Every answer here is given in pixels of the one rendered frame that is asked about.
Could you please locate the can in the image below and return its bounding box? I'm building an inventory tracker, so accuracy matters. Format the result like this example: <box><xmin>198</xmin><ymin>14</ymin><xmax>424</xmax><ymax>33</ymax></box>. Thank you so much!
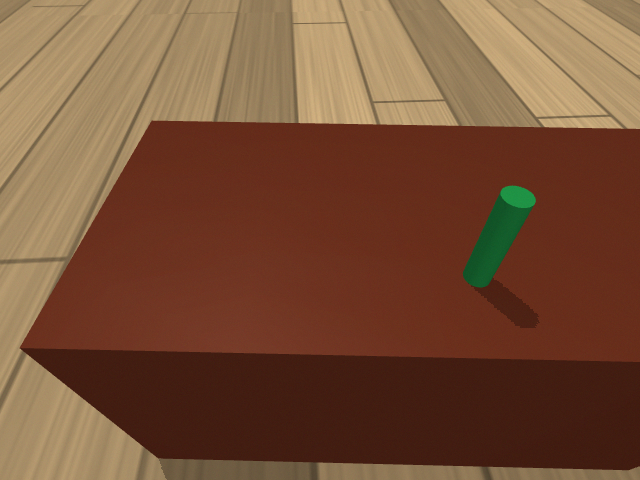
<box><xmin>463</xmin><ymin>186</ymin><xmax>536</xmax><ymax>287</ymax></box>

